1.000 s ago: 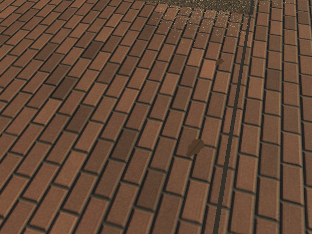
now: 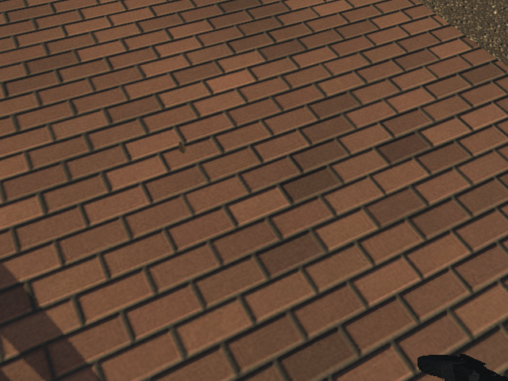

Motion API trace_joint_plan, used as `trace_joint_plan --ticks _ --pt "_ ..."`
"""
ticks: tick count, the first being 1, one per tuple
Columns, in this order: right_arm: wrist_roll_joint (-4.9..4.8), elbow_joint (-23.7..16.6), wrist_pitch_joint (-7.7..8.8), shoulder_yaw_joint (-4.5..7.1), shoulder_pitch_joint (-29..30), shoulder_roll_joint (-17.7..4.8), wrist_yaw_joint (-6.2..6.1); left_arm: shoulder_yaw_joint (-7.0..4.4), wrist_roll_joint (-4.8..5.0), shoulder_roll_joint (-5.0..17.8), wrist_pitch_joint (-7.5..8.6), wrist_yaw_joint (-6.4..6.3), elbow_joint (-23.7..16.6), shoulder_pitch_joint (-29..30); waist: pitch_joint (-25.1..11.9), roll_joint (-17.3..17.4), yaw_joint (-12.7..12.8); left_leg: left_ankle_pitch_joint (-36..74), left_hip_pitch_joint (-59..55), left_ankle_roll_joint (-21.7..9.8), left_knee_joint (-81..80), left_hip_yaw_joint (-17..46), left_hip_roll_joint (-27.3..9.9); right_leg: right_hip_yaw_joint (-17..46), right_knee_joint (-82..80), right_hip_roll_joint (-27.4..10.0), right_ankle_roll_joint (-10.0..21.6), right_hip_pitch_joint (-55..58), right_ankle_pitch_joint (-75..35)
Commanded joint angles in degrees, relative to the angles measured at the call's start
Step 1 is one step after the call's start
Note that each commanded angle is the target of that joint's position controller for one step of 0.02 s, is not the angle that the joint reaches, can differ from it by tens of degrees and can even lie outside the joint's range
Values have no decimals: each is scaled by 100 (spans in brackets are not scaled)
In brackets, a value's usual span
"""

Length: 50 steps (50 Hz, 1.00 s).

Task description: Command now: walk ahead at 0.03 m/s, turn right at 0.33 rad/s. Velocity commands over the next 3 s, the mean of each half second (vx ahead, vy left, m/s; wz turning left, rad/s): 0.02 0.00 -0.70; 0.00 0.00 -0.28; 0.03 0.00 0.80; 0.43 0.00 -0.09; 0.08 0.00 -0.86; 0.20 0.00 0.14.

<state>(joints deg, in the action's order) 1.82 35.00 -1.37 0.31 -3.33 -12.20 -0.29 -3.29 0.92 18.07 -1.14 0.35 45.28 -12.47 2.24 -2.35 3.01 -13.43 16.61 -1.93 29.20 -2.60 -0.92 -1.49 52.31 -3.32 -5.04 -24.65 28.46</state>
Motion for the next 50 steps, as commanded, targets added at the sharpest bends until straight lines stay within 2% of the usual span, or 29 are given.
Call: trace_joint_plan --ticks 1,3,5,7,9,11,12,13,14,15,16,17,18,19,21,25,30,34,36,37,38,39,40,41,43,44,45,48,50 --pt "-26 -212 80 422 85 -1127 -141 -267 87 714 -88 -124 -311 -228 -592 1056 -202 2718 -713 -1211 -885 703 -1631 138 1156 -10 -136 -534 -78" --pt "-41 -156 57 405 146 -945 -201 -202 83 432 -158 -146 -432 -72 -507 1004 -259 2203 -794 -1147 -918 485 -1634 82 809 -144 -135 -630 -326" --pt "-35 -90 33 450 144 -960 -238 -139 48 257 -186 -94 -616 123 -558 994 -337 2083 -870 -1134 -859 341 -1704 -23 260 -219 -82 -434 -404" --pt "-47 -23 9 521 75 -1074 -248 -135 35 270 -191 -9 -774 164 -701 1017 -370 2281 -994 -1131 -759 298 -1869 -155 -172 -211 26 -180 -431" --pt "-131 42 13 586 71 -1177 -242 -170 38 338 -213 66 -866 48 -764 1091 -310 2361 -1049 -1020 -608 229 -2004 -274 -579 -179 189 55 -466" --pt "-250 95 19 628 207 -1210 -222 -216 34 329 -255 109 -852 -237 -771 1017 -100 2106 -876 -707 -223 -50 -1976 -487 -1393 -38 430 554 -994" --pt "-299 177 18 625 132 -1097 -207 -276 13 398 -264 83 -798 -442 -730 780 -22 1538 -594 -383 255 -325 -1776 -457 -1973 127 633 965 -1494" --pt "-237 295 11 614 -191 -916 -171 -417 -27 788 -239 -5 -781 -645 -578 -214 -58 303 159 104 1357 -768 -1238 368 -2662 -115 978 1540 -3149" --pt "23 -52 18 500 172 -603 -157 -611 -79 1643 -163 -114 -942 -760 -341 -2121 -108 -2422 2237 756 3216 -875 -221 2837 -2909 -1531 1962 2376 -5519" --pt "-20 -263 65 516 844 -763 -188 -552 -316 1545 6 -30 -1039 -949 -969 -1453 322 -2839 2608 717 4201 396 193 3557 -3239 -1888 2712 2338 -5096" --pt "-164 -238 83 565 857 -896 -207 -521 -303 1426 136 5 -1049 -721 -838 -784 184 -2389 2768 571 4430 688 97 3103 -3308 -1668 2516 2373 -4439" --pt "-184 -150 107 591 714 -917 -240 -510 -137 1299 183 -44 -1089 -392 -681 -418 -34 -1796 2830 477 4281 813 13 2742 -3249 -1357 2189 2306 -3986" --pt "-131 -46 113 627 580 -1007 -284 -437 21 1064 146 -112 -1164 -51 -614 -190 -188 -1350 2834 471 4049 870 -73 2472 -3187 -1179 1937 2220 -3809" --pt "-95 -5 124 655 448 -1050 -295 -379 76 930 89 -184 -1260 185 -662 -251 -312 -1018 2554 502 3897 890 -47 2282 -3169 -1005 1811 1999 -3832" --pt "-114 86 156 629 260 -919 -240 -348 26 854 7 -270 -1364 198 -841 -286 -350 -596 2260 591 3654 854 149 2145 -3125 -776 1740 1958 -3942" --pt "-167 130 204 563 316 -786 -202 -419 38 1018 -62 -341 -1435 64 -813 -356 -250 -336 2082 726 2393 966 398 2424 -3077 -574 1679 1980 -3288" --pt "-201 172 287 593 320 -921 -116 -472 21 1111 -142 -302 -1614 264 -680 -689 -193 -344 1467 708 1406 1094 579 3020 -3006 -373 1610 1499 -2566" --pt "-202 263 380 608 45 -1046 -12 -391 -19 978 -176 -230 -1688 427 -936 -870 -128 -427 808 566 817 968 441 3172 -2603 -390 1581 1607 -3467" --pt "-186 329 424 607 -244 -1054 53 -306 2 859 -188 -207 -1697 600 -980 -803 -282 118 183 404 -9 807 315 3115 -2377 -309 1476 1541 -3555" --pt "-140 349 443 575 -307 -1018 82 -229 -15 686 -177 -205 -1650 513 -969 -637 -302 952 -351 267 -626 878 141 2963 -2301 -159 1293 1364 -3102" --pt "-15 245 445 527 -167 -1106 85 -91 -151 293 -143 -195 -1556 172 -1051 119 -98 1725 -813 19 -1016 1789 -594 2508 -1816 277 968 1157 -1867" --pt "97 186 423 440 248 -1127 71 -58 -228 181 -101 -181 -1464 -343 -771 1202 448 2598 -581 -641 -1025 2581 -1194 1817 -1497 958 591 965 -52" --pt "123 200 434 292 343 -688 93 -83 -308 347 -63 -196 -1412 -223 -603 1407 372 1794 -62 -1157 -1263 3135 -1427 1540 -1615 666 299 1101 77" --pt "-4 169 417 277 415 -684 116 -128 -307 502 -24 -197 -1364 9 -443 1217 260 1113 -21 -982 -1251 2895 -1074 1381 -2027 531 253 1260 -485" --pt "-227 208 328 433 86 -1244 75 -168 -303 514 12 -182 -1344 510 -369 1069 -84 223 -8 -534 -1159 2567 -561 1181 -2447 628 299 1480 -1197" --pt "-274 195 294 526 -23 -1558 33 -189 -257 528 18 -184 -1387 606 -262 1081 -136 84 19 -506 -1162 2716 -545 1026 -2376 678 323 1391 -1189" --pt "-290 160 257 574 -91 -1690 -7 -193 -213 495 40 -190 -1382 584 -233 1124 -135 54 -8 -528 -1136 2850 -544 867 -2293 727 342 1293 -1073" --pt "-346 9 154 621 -193 -1564 -98 -227 -128 386 142 -207 -1255 361 -415 1236 -172 574 -310 -715 -883 3182 -550 701 -2204 805 377 1036 -894" --pt "-381 -103 78 652 -152 -1500 -133 -259 -109 332 216 -179 -1178 222 -638 1161 -140 1208 -382 -742 -618 3294 -525 732 -2364 733 439 1151 -1092"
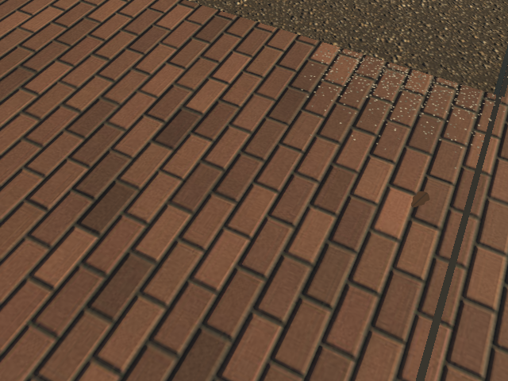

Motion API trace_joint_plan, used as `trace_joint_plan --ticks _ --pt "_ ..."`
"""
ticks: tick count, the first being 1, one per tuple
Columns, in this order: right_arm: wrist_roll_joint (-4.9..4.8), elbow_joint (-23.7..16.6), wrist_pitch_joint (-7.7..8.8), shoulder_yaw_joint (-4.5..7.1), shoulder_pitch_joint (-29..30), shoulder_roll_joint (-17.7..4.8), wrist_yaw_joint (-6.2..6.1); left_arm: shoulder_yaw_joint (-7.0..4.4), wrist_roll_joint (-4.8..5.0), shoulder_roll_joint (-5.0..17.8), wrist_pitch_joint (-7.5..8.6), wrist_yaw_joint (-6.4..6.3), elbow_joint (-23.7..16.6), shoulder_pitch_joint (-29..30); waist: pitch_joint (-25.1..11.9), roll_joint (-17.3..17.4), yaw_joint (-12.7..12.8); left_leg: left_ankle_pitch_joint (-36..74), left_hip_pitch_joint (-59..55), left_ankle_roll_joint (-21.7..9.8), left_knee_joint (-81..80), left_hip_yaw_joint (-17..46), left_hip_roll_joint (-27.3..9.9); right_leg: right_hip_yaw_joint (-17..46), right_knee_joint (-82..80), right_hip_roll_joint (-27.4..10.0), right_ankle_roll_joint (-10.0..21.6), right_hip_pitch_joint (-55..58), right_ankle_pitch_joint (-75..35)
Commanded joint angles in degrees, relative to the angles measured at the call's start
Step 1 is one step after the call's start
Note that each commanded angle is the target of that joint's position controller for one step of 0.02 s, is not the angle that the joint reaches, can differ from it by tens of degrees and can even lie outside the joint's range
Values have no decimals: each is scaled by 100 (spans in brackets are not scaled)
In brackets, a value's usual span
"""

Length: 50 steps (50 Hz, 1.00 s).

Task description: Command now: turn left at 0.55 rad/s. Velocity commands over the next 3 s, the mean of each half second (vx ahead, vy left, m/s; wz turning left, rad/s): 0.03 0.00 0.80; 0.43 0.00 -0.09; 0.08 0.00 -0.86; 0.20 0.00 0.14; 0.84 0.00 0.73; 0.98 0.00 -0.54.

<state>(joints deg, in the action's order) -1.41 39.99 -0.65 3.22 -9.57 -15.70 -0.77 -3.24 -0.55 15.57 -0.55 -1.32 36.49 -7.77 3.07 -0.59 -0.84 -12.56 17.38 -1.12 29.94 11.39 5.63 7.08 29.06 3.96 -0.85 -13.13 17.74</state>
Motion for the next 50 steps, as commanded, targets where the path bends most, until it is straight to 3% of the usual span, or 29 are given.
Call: trace_joint_plan --ticks 1,2,3,4,5,6,7,8,10,13,17,19,20,21,22,23,24,25,27,29,31,35,40,44,46,47,48,49,50 --pt "-74 -680 -33 366 535 -1101 -92 -290 36 600 183 5 -251 -336 -838 830 271 1288 -307 -748 -495 1795 -1077 -76 -197 -128 91 245 -259" --pt "-87 -769 -64 353 587 -1014 -91 -331 11 688 190 15 -216 -415 -916 508 272 1149 51 -580 -151 1522 -861 126 -425 -420 257 610 -634" --pt "-106 -856 -77 326 490 -917 -71 -395 -43 906 166 17 -196 -359 -801 -296 121 375 690 -294 417 887 -401 657 -691 -959 614 901 -1397" --pt "-92 -832 -71 309 243 -863 -33 -433 -125 1009 152 11 -205 -336 -713 -1156 80 -1013 1447 33 1258 148 73 1464 -981 -1881 1179 1299 -2546" --pt "-39 -754 -63 393 36 -1026 12 -396 -157 892 167 -36 -323 -79 -735 -1257 20 -2233 1858 274 2681 -227 -103 1816 -958 -2645 1663 1334 -3474" --pt "-25 -691 -85 475 -27 -1210 44 -335 -101 734 164 -92 -404 4 -727 -665 -14 -2176 1916 408 3482 -310 -400 1524 -876 -2695 1695 1162 -3716" --pt "-48 -661 -145 480 -55 -1147 66 -310 -29 671 151 -140 -427 188 -604 -339 -96 -1876 1940 518 3775 -404 -564 1017 -780 -2442 1511 1027 -3654" --pt "-49 -678 -194 403 -2 -936 93 -318 40 721 144 -160 -393 248 -453 -272 -72 -1486 2107 602 3635 -531 -721 565 -782 -2170 1330 1052 -3544" --pt "-72 -854 -217 280 303 -674 167 -370 11 914 86 -185 -295 8 -342 -502 191 -1064 2211 716 3271 -897 -866 -2 -847 -1924 1296 1177 -3643" --pt "-60 -1123 -216 203 571 -599 283 -435 -7 1095 -11 -147 -237 -131 -499 -696 382 -907 1699 669 2304 -1224 -986 -518 -813 -1949 1275 1199 -3529" --pt "-36 -1142 -317 322 260 -858 303 -518 187 1300 52 30 -164 -66 -658 -867 234 -557 644 371 1072 -1720 -757 -1040 -365 -2108 979 938 -3412" --pt "-14 -936 -365 502 -468 -1083 200 -465 261 1057 151 105 -52 -131 -911 -498 -166 255 -749 -17 -1 -1713 -422 -1599 908 -1808 473 336 -3206" --pt "-24 -905 -336 705 -1018 -1674 84 -412 138 893 218 137 -100 -275 -1017 571 -402 2546 -2121 -523 -411 -390 -973 -1798 2361 -1296 -56 -1139 -1392" --pt "154 -1145 -228 771 -878 -2413 55 -223 -147 417 266 140 -566 -37 -1478 2153 -93 3979 -2762 -1895 -535 2445 -2596 -1240 3941 -348 -436 -2902 2418" --pt "181 -1081 -24 665 -1112 -1891 157 -299 -59 775 285 125 -508 285 -1987 1070 -553 1494 -2588 -2190 -981 2639 -2680 -97 4454 -438 -332 -3008 2196" --pt "45 -930 106 567 -1081 -1640 168 -311 126 863 337 150 -570 441 -1413 849 -416 -1305 -2235 -1889 -1384 2440 -2382 -2 4168 -594 -95 -3266 1552" --pt "-99 -913 156 495 -854 -1443 157 -363 150 987 383 149 -534 482 -909 576 -281 -2829 -1758 -1585 -1671 2361 -2170 -64 3710 -703 28 -3281 1077" --pt "-113 -949 156 424 -576 -1358 125 -405 94 1085 412 125 -496 532 -578 638 -157 -2995 -1310 -1431 -1813 2223 -2027 -91 3303 -719 43 -3096 711" --pt "47 -1030 191 315 -280 -1214 14 -380 49 978 487 190 -329 279 -496 889 29 -2540 -851 -1274 -1906 1598 -1681 -291 2927 -648 -54 -2574 -100" --pt "123 -918 275 228 -425 -1046 -43 -299 33 782 562 229 -138 110 -585 827 -1 -1798 -927 -1172 -1877 1053 -1540 -481 2406 -640 -166 -2412 -834" --pt "106 -780 356 196 -633 -1047 -33 -182 74 593 567 244 -108 207 -467 981 -144 -1480 -855 -1075 -1900 644 -1476 -592 1767 -687 -262 -2230 -1287" --pt "93 -590 510 193 -948 -1218 40 -91 214 657 545 252 -264 536 -27 990 -403 -1625 -1023 -1099 -2149 590 -1890 -574 1267 -840 -183 -2623 -1519" --pt "241 -302 496 177 -956 -1188 103 1 209 559 558 435 -355 571 393 574 -487 335 -1413 -1015 -2007 -389 -2002 -569 802 -846 74 -2705 -1418" --pt "96 -324 332 244 -521 -1336 -10 -114 147 833 519 572 -426 169 -5 632 -178 2784 -1421 -686 -977 -1034 -1892 -1006 709 -584 278 -1833 -1120" --pt "79 -398 236 214 -458 -1192 -126 -343 118 1192 486 497 -123 -1061 -810 355 413 4131 -1147 -300 925 -1485 -1436 -1240 364 -22 543 -250 -1350" --pt "203 -523 261 126 -618 -971 -156 -471 148 1571 461 385 -95 -1707 -1302 -405 660 2497 -70 107 2681 -1638 -1063 -118 116 -632 901 1098 -2534" --pt "470 -717 345 -75 -1357 -270 -61 -475 81 2172 456 340 -305 -1502 -1904 -1884 -59 -2549 1977 551 4794 -1217 200 3048 -143 -2241 2100 2704 -3743" --pt "253 -670 469 -23 -1200 -880 35 -439 68 1794 421 353 -471 -1603 -2769 -1374 403 -2426 2389 484 5459 -223 64 3911 -783 -2369 2408 3216 -2480" --pt "71 -776 520 43 -576 -1167 75 -374 96 1485 401 311 -512 -1284 -2074 -799 499 -1816 2723 362 5297 -230 -252 3138 -831 -2118 2105 2730 -1762"
Over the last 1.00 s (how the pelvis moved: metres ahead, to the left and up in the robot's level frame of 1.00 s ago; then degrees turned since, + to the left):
0.04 -0.03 0.00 -31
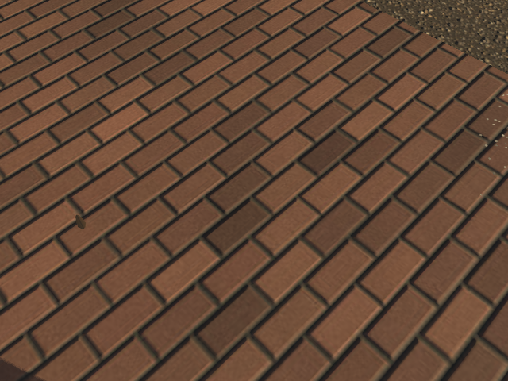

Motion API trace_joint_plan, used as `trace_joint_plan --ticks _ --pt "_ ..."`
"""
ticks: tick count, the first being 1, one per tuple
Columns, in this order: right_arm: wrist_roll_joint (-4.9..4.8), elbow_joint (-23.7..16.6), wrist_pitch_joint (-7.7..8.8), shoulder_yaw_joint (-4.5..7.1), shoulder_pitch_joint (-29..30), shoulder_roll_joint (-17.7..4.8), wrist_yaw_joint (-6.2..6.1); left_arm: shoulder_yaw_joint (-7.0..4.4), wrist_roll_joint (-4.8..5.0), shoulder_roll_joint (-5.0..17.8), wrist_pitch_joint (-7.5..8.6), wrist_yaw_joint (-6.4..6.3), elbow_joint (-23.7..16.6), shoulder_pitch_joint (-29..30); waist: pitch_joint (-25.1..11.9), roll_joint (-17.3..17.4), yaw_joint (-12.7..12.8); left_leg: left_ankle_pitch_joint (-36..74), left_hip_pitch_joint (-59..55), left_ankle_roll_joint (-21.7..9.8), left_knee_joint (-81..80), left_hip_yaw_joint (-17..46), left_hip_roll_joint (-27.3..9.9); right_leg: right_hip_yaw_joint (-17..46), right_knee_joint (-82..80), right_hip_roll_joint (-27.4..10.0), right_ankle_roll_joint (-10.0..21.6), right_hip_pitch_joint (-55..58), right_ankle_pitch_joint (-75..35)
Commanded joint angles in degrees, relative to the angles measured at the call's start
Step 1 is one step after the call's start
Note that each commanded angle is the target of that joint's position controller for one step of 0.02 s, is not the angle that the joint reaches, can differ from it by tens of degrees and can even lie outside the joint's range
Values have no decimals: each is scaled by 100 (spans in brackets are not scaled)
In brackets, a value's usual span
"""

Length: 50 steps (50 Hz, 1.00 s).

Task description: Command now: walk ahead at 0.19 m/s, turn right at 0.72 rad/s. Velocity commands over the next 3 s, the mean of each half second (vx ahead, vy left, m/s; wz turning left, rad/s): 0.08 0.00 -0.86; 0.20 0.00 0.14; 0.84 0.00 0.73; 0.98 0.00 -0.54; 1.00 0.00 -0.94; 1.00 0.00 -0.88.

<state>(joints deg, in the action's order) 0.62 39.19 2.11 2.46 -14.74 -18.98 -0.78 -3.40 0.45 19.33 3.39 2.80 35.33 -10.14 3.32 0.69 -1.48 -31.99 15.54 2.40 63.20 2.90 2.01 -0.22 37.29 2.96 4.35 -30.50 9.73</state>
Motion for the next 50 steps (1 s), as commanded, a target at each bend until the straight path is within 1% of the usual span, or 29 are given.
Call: trace_joint_plan --ticks 1,2,4,7,10,13,17,20,21,22,23,24,25,26,27,30,33,34,36,38,39,40,41,42,43,44,45,46,50 --pt "-89 -740 249 94 262 -772 46 -322 80 970 -47 -152 -435 -773 -1556 -389 479 544 2883 -40 1557 549 -121 3322 -1714 -1727 1321 3732 -707" --pt "4 -746 226 98 450 -744 1 -280 90 887 -108 -199 -516 -501 -1182 -160 342 779 2669 -48 1102 534 -252 2984 -1798 -1510 1175 3008 -926" --pt "62 -687 139 111 383 -691 -2 -258 -8 858 -194 -285 -597 -140 -865 -322 32 961 2040 19 446 492 -245 2557 -1927 -1177 1099 2067 -1754" --pt "93 -523 82 48 267 -469 -52 -314 16 967 -278 -398 -548 -96 -988 -317 -37 1198 1791 289 -435 388 -18 2226 -1687 -941 1060 1779 -3036" --pt "37 -511 0 52 492 -428 -81 -348 124 1048 -443 -520 -509 -79 -1180 -429 14 1768 1679 430 -1096 513 173 2420 -1549 -771 815 1792 -2348" --pt "-7 -543 -11 78 842 -424 -68 -341 135 1010 -556 -586 -527 -22 -1011 -684 111 2082 1562 410 -1690 653 290 2715 -1498 -606 592 1692 -1324" --pt "-30 -579 124 157 1126 -506 -21 -353 108 943 -605 -574 -548 -50 -890 -984 221 1946 1190 297 -2666 819 356 3247 -1188 -578 484 1975 -1459" --pt "-90 -418 220 296 785 -656 15 -336 140 840 -627 -546 -657 207 -869 -1128 15 2662 147 101 -4147 696 188 3458 -770 -299 213 1917 -1118" --pt "-61 -398 210 350 705 -814 -4 -255 134 557 -634 -520 -635 -60 -1118 -588 135 3171 -755 -203 -4446 1113 -564 3113 -96 21 -11 1494 528" --pt "22 -571 104 379 1031 -1104 -66 -160 54 222 -639 -486 -582 -598 -1180 807 554 4280 -1511 -843 -4338 2353 -1791 2081 1059 714 -304 533 2648" --pt "194 -466 52 377 680 -1000 -33 -280 73 735 -596 -457 -707 -653 -1161 1516 515 4407 -1356 -1568 -4423 3448 -2422 1569 2083 663 -570 -102 3056" --pt "127 -540 40 324 792 -726 -28 -382 48 1099 -590 -454 -535 -665 -962 1035 439 4031 -1148 -1634 -4383 3133 -2275 1466 2685 331 -781 -181 2602" --pt "74 -567 5 270 907 -520 -45 -426 73 1175 -628 -470 -389 -539 -761 637 353 3602 -926 -1428 -4297 2399 -1863 1364 2956 204 -886 -185 2168" --pt "29 -589 -50 241 968 -471 -72 -401 74 1034 -686 -507 -299 -509 -717 459 347 3230 -816 -1259 -4290 1991 -1572 1234 3206 161 -948 -153 1912" --pt "3 -576 -84 223 1009 -486 -90 -351 66 901 -705 -508 -319 -467 -563 481 281 3450 -621 -1331 -4345 1755 -1511 1060 3477 156 -1002 -208 1760" --pt "47 -426 -153 176 742 -446 -102 -176 57 471 -645 -511 -398 -187 -599 683 99 3854 -662 -1444 -4443 1220 -1211 687 2984 103 -1054 6 1637" --pt "-16 -310 -138 74 826 -249 15 0 -101 47 -597 -507 -296 -195 -798 899 185 3461 -658 -1370 -4426 1172 -1039 518 1199 -215 -1036 912 1805" --pt "-69 -302 -156 133 798 -417 57 4 -110 45 -578 -495 -281 -98 -696 1084 103 3301 -591 -1373 -4440 1269 -981 362 638 -179 -1036 1125 1833" --pt "-135 -266 -215 286 538 -882 80 -97 -25 323 -547 -499 -214 -20 -605 1193 -42 3257 -708 -1478 -4382 1765 -1101 311 4 30 -1010 1225 1527" --pt "-231 -286 -243 328 568 -957 59 -134 27 354 -499 -493 -99 -220 -604 1044 118 3245 -730 -1437 -4331 2200 -1119 399 -929 132 -819 1512 1031" --pt "-331 -278 -270 327 568 -892 16 -147 41 351 -453 -469 -7 -539 -834 899 305 1979 -505 -1301 -4396 2254 -976 325 -1667 133 -616 2080 703" --pt "-387 -267 -271 293 509 -739 -35 -192 58 476 -410 -459 66 -770 -931 687 406 317 432 -1014 -4373 2176 -741 473 -1794 -218 -362 3092 578" --pt "-339 -435 -220 204 772 -441 -29 -289 -40 849 -385 -493 168 -1419 -974 -75 752 -689 2055 -542 -3405 1517 -289 1458 -1922 -1303 172 4215 1874" --pt "-385 -656 -127 162 1072 -193 -20 -404 -105 1209 -313 -426 280 -1503 -505 -1487 867 -5 3190 -336 -1779 261 319 3115 -2717 -2397 717 3842 3499" --pt "-328 -712 -57 262 1097 -511 -21 -309 -220 955 -159 -416 143 -973 -50 -1228 680 454 3427 -301 -971 527 -225 3305 -2898 -2578 825 3352 3631" --pt "-293 -577 -39 313 826 -565 21 -222 -157 618 -35 -460 61 -560 89 -1189 443 930 3521 -280 -588 521 -290 2791 -2920 -2299 577 3383 3190" --pt "-239 -422 -46 333 524 -541 41 -174 -57 435 51 -485 38 -439 10 -1125 347 1240 3597 -192 -259 458 -370 2333 -2889 -2091 368 3592 2722" --pt "-211 -395 -35 326 466 -465 77 -143 -6 344 108 -487 82 -512 61 -1056 387 1541 3784 -129 63 410 -454 1961 -2888 -2013 288 3672 2275" --pt "-282 -586 -18 257 670 -255 200 -145 -108 363 234 -443 217 -919 247 -776 544 2382 4006 35 597 182 -699 850 -3055 -1867 271 3406 1330"
Over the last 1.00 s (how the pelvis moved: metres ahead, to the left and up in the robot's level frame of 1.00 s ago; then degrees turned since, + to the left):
0.22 0.10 -0.02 20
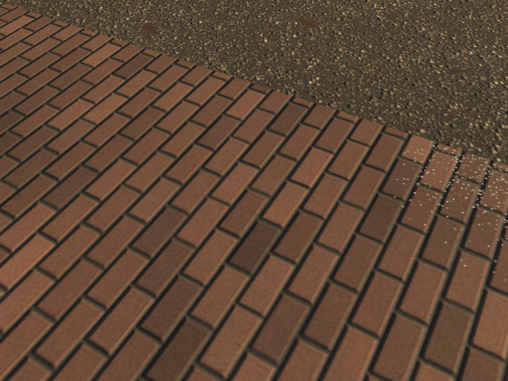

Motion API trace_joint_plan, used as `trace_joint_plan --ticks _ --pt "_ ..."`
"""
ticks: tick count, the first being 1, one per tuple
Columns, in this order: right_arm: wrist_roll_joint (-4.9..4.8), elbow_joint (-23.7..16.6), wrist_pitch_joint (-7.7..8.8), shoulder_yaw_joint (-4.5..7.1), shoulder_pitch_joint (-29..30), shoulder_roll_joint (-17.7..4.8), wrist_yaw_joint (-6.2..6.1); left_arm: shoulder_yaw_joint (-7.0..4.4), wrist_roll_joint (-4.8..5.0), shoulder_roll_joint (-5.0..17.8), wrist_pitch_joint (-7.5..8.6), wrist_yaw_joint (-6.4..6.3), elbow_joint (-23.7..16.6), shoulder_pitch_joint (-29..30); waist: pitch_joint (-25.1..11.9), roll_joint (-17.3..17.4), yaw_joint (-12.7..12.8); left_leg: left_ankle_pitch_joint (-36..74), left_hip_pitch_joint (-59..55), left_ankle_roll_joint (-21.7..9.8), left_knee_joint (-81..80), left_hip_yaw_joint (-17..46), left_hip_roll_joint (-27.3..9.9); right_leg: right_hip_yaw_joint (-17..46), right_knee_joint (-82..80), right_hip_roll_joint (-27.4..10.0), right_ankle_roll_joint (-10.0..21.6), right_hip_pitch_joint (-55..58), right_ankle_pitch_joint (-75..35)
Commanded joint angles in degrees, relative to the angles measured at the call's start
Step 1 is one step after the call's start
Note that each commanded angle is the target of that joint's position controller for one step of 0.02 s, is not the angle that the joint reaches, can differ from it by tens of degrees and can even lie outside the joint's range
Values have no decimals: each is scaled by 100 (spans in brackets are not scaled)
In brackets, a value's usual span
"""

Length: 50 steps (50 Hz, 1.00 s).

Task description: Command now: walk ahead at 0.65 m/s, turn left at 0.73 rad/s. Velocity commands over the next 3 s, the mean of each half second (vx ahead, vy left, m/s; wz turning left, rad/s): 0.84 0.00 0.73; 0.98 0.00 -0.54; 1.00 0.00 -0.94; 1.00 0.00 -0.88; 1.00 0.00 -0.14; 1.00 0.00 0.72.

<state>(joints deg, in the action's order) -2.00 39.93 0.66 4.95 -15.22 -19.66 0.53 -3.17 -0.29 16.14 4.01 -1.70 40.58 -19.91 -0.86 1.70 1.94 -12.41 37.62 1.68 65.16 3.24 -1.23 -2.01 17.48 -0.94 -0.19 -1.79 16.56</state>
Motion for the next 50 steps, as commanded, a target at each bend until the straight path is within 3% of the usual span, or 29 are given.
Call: trace_joint_plan --ticks 1,5,10,13,14,15,16,17,18,19,20,21,22,25,28,31,34,36,38,39,40,41,42,43,44,45,46,48,50 --pt "-19 -724 117 -3 792 -177 90 -178 -50 720 174 23 -272 -7 742 -847 227 551 1833 149 332 133 -416 838 -1118 -1490 743 475 528" --pt "-27 -947 92 -102 1139 -65 216 -230 -65 898 151 72 -115 -130 1102 -721 274 988 1778 98 -353 -97 -605 11 -1266 -1572 709 325 -9" --pt "-89 -1201 136 -265 1743 89 428 -309 22 1085 53 131 143 -281 1462 -459 329 770 1378 -427 -1521 -664 -663 -869 -1337 -1670 582 702 -947" --pt "-111 -1189 118 -108 1199 -301 395 -397 45 1514 -40 134 195 -153 691 -940 -283 -41 -533 -862 -1739 -1440 183 -1347 89 -1616 496 726 -5997" --pt "-159 -1002 89 77 241 -659 353 -433 61 1681 -72 138 186 -82 35 -1109 -857 -319 -1882 -1049 -1708 -1562 555 -1399 1385 -1623 470 479 -7193" --pt "-174 -609 2 384 -1193 -1216 272 -405 108 1656 -13 115 49 52 -739 -878 -1601 -38 -4167 -1339 -2104 -1220 741 -1359 3103 -1440 288 -660 -6792" --pt "-220 -276 -81 505 -1595 -1642 155 -162 -43 760 107 102 -130 -344 -872 539 -1213 -894 -6014 -1623 -2522 537 70 -1086 5244 -721 -67 -2897 -1093" --pt "-110 -583 55 477 -1357 -1937 163 68 43 341 384 117 -580 -438 -2125 1649 -720 -3434 -6798 -2719 -4286 4472 -1295 272 7044 311 -159 -4224 1608" --pt "-15 -646 204 278 -1438 -1236 226 -57 208 1065 558 102 -787 604 -2016 456 -1206 -3840 -6497 -2197 -5042 4810 -1366 1138 6961 -10 75 -4537 863" --pt "88 -430 308 217 -1391 -1038 221 -50 403 1002 609 83 -836 822 -1041 250 -1002 -3141 -5586 -1976 -5265 4325 -1446 924 6720 -161 181 -4711 459" --pt "131 -436 386 162 -960 -930 208 22 314 818 611 29 -702 676 -630 -332 -635 -2298 -4547 -1832 -5153 3651 -1348 901 6284 -484 229 -4309 164" --pt "217 -507 423 66 -418 -637 201 10 233 740 526 28 -535 411 -320 -382 -295 -1610 -3696 -1720 -4984 2822 -1110 910 5969 -776 259 -3904 -167" --pt "320 -570 453 -9 -116 -437 194 4 271 709 384 84 -368 61 -161 11 -58 -1347 -3017 -1666 -5016 2291 -906 926 5892 -968 269 -3539 -419" --pt "236 -319 590 -111 -103 -140 175 10 240 562 21 144 -128 22 342 117 25 -287 -2193 -1431 -5359 1066 -620 711 5496 -1106 161 -3555 -909" --pt "259 -132 712 -118 -378 -161 101 66 221 462 -5 158 -299 814 871 116 -309 845 -2128 -967 -5736 -35 -319 632 4362 -800 82 -4009 -2050" --pt "295 33 791 -158 -673 -206 -34 77 268 415 171 293 -405 1400 952 -36 -573 1882 -2486 -456 -5991 -668 -230 295 2934 -331 150 -3784 -3159" --pt "295 215 768 -159 -779 -379 -161 90 297 308 304 520 -442 1605 898 -1 -572 3078 -3269 -136 -6056 -1015 -447 -46 2018 -41 308 -3538 -3675" --pt "368 245 645 -135 -734 -573 -274 0 324 486 319 629 -467 1501 604 238 -402 5369 -4095 94 -5502 -1206 -498 -507 1728 420 450 -3276 -3312" --pt "436 230 464 -26 -611 -888 -467 -103 347 688 198 644 -459 962 138 605 61 8029 -4666 236 -4265 -1311 -765 -894 1884 751 574 -2663 -2585" --pt "485 151 379 21 -344 -991 -543 -218 365 923 91 611 -286 116 -176 689 555 8948 -4546 258 -3165 -1283 -865 -935 2122 841 697 -1914 -2101" --pt "554 -59 340 53 268 -1079 -543 -380 361 1255 -22 521 158 -1578 -656 543 1370 9012 -3685 205 -1349 -1129 -888 -355 2247 590 996 -315 -1869" --pt "479 -231 407 -49 950 -683 -406 -332 318 1275 -111 404 590 -2806 -545 -971 1944 3899 -2119 230 2054 -1280 100 181 1814 196 1372 983 -2377" --pt "297 -593 612 -430 254 639 -152 -138 43 830 -25 393 573 -2228 -642 -2625 704 -2258 772 252 4082 -147 910 2191 2145 -269 2065 2269 -801" --pt "-35 -865 869 -532 -5 416 34 -101 -59 648 4 361 118 -1326 -1192 -1993 397 -1946 1523 -132 3986 684 787 4688 466 -1106 2654 2191 2355" --pt "-51 -1002 1003 -442 447 -157 131 -131 -35 598 15 322 -147 -1064 -739 -705 385 -1258 1315 -543 2991 758 525 5127 -476 -1231 2341 1450 2906" --pt "51 -1037 1015 -428 466 -177 165 -135 -18 673 68 330 -242 -614 -148 442 -130 -806 979 -655 2161 691 295 5017 -726 -1205 2168 293 2774" --pt "216 -952 951 -445 441 -116 118 -145 -10 750 132 331 -390 -183 189 797 -380 -635 519 -588 1549 732 120 4715 -794 -904 2151 -699 2334" --pt "304 -818 778 -384 252 -275 -28 -144 2 742 142 270 -542 312 577 632 -626 -421 -19 -267 787 694 -167 3785 -887 -343 2087 -1834 1341" --pt "374 -957 696 -400 583 -264 -151 -120 115 648 155 184 -482 307 753 319 -498 59 -461 45 -396 404 -262 2935 -819 33 2026 -2607 393"
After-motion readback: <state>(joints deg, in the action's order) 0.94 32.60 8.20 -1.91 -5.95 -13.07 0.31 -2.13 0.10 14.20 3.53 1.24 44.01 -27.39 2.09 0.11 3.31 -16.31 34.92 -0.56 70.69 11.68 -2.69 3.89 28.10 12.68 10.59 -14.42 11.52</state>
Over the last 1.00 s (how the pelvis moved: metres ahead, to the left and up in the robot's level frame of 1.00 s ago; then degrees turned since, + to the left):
0.21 0.00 0.03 -19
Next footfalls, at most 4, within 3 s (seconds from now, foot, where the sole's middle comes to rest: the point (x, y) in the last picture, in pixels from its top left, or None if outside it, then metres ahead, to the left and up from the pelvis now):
0.30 left None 0.32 0.24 -0.78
0.80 right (180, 293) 0.78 0.30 -0.78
1.22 left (120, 209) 1.11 0.56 -0.78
1.70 right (232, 150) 1.41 0.19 -0.78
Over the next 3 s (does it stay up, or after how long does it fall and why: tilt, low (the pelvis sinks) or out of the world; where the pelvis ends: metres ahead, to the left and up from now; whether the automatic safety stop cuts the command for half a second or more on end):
stays up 2.05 -0.49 -0.18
